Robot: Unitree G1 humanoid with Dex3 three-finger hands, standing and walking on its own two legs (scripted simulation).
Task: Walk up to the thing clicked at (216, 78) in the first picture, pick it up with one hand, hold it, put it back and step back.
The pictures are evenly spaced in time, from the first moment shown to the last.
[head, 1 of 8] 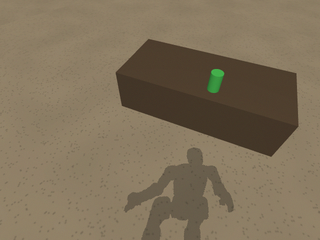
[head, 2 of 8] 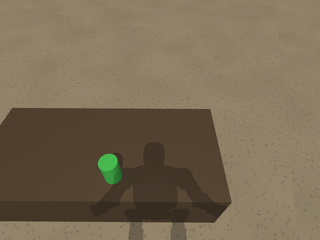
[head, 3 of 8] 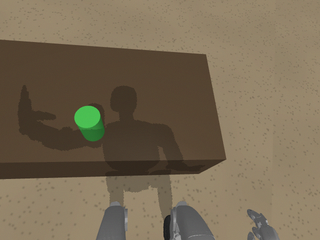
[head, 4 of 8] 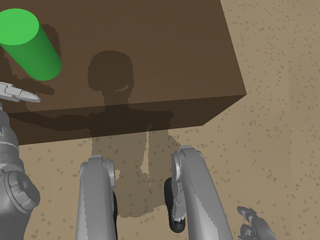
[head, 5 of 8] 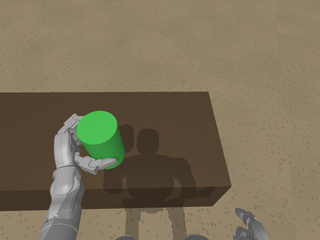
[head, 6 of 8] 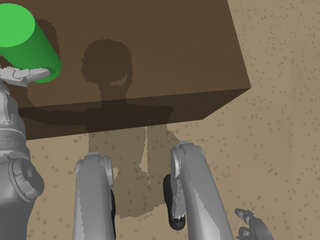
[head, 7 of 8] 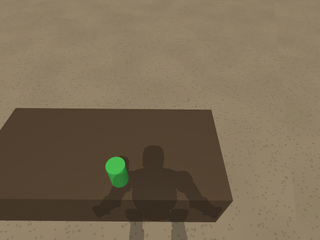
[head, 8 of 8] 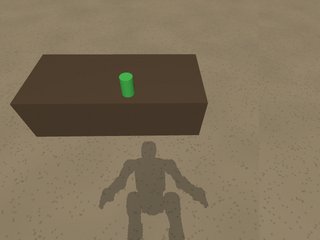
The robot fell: no
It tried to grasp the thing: yes
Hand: left
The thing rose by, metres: 0.37
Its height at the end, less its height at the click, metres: +0.00
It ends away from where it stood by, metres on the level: 0.03
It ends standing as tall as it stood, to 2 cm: yes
